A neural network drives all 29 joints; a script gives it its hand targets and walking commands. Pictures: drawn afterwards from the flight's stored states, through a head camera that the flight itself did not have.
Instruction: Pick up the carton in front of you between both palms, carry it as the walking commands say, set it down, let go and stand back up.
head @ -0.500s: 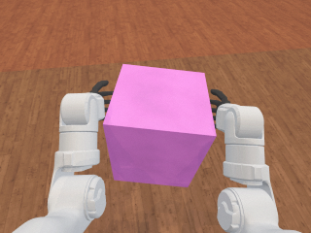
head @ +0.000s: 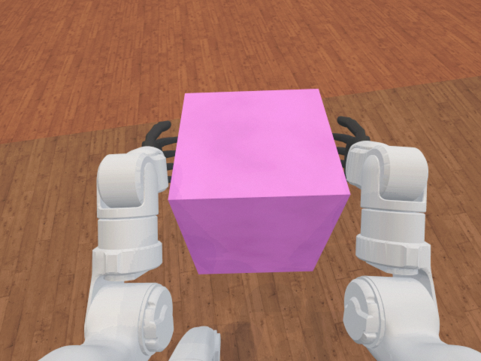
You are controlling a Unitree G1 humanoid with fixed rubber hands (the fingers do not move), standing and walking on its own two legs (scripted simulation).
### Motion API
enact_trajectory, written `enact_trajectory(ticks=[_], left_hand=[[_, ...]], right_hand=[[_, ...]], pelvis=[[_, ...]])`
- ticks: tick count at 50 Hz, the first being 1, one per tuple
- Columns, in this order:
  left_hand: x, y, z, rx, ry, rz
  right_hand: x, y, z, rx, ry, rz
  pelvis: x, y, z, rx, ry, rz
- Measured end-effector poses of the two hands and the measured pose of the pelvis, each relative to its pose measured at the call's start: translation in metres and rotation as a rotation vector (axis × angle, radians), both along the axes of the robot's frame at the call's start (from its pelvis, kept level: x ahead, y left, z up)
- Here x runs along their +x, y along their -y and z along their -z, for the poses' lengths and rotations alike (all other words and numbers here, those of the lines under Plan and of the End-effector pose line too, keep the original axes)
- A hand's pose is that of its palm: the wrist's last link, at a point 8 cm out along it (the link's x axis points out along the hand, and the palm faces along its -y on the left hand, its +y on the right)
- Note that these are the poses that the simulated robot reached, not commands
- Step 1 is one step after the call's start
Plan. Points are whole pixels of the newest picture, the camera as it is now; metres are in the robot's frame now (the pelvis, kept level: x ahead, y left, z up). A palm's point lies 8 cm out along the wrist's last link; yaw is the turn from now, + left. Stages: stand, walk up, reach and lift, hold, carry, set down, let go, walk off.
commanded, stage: carry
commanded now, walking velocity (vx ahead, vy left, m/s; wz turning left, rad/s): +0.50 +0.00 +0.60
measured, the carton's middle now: (253, 189) +0.38 +0.01 +0.07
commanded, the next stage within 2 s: none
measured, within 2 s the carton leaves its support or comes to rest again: neither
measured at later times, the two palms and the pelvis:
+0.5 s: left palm (133, 38) +0.68 +0.26 +0.18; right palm (278, 27) +0.71 -0.04 +0.19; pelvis +0.31 +0.06 +0.03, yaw +11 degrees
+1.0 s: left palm out of the picture +0.94 +0.31 +0.23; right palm out of the picture +1.03 +0.03 +0.23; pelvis +0.62 +0.06 +0.07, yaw +13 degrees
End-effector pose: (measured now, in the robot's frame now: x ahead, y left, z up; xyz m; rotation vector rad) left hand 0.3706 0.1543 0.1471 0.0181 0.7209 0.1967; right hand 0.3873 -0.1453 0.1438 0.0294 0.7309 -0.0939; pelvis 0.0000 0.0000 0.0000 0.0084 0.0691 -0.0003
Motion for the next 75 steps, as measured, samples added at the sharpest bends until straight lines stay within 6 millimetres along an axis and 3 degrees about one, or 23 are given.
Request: enact_trajectory(ticks=[7, 14, 18, 22, 30, 34, 39, 43, 47, 55, 60, 64, 69, 75], left_hand=[[0.08, -0.035, -0.026, -0.018, 0.085, -0.088], [0.183, -0.072, -0.013, -0.03, 0.046, -0.088], [0.23, -0.083, -0.008, -0.048, -0.012, -0.083], [0.273, -0.094, -0.021, -0.06, 0.004, -0.098], [0.361, -0.12, -0.057, -0.072, 0.092, -0.154], [0.412, -0.127, -0.061, -0.058, 0.07, -0.173], [0.469, -0.134, -0.056, -0.005, 0.032, -0.203], [0.498, -0.143, -0.051, -0.002, -0.02, -0.228], [0.534, -0.152, -0.067, -0.008, 0.012, -0.246], [0.632, -0.173, -0.099, -0.018, 0.067, -0.222], [0.7, -0.197, -0.095, -0.018, 0.052, -0.179], [0.752, -0.213, -0.082, -0.042, 0.015, -0.139], [0.803, -0.222, -0.078, -0.064, -0.029, -0.118], [0.867, -0.234, -0.101, -0.067, 0.059, -0.138]], right_hand=[[0.102, -0.037, -0.028, 0.009, 0.082, -0.067], [0.206, -0.074, -0.02, -0.04, 0.046, -0.095], [0.246, -0.084, -0.011, -0.069, -0.011, -0.103], [0.289, -0.095, -0.023, -0.058, 0.003, -0.096], [0.395, -0.124, -0.065, -0.037, 0.087, -0.127], [0.453, -0.132, -0.068, -0.048, 0.068, -0.163], [0.528, -0.145, -0.057, -0.018, 0.036, -0.237], [0.569, -0.157, -0.056, -0.017, -0.015, -0.267], [0.609, -0.166, -0.07, -0.002, 0.012, -0.27], [0.693, -0.183, -0.1, 0.011, 0.064, -0.225], [0.752, -0.206, -0.101, -0.018, 0.053, -0.203], [0.788, -0.218, -0.088, -0.062, 0.019, -0.178], [0.827, -0.225, -0.082, -0.075, -0.027, -0.154], [0.896, -0.238, -0.108, -0.048, 0.057, -0.143]], pelvis=[[0.092, -0.005, -0.004, 0.007, -0.014, -0.065], [0.203, -0.035, 0.009, 0.03, 0.02, -0.131], [0.243, -0.046, -0.008, 0.019, 0.02, -0.157], [0.282, -0.053, -0.023, 0.001, 0.009, -0.172], [0.382, -0.056, -0.038, -0.015, -0.018, -0.21], [0.445, -0.054, -0.036, -0.022, -0.022, -0.224], [0.517, -0.05, -0.032, -0.036, 0.006, -0.235], [0.555, -0.049, -0.048, -0.017, 0.009, -0.232], [0.591, -0.055, -0.061, -0.006, 0.004, -0.234], [0.679, -0.089, -0.071, -0.008, -0.019, -0.219], [0.746, -0.125, -0.063, 0.002, -0.013, -0.206], [0.787, -0.148, -0.063, 0.011, 0.0, -0.202], [0.829, -0.162, -0.081, -0.01, -0.001, -0.206], [0.891, -0.17, -0.091, -0.011, -0.016, -0.216]])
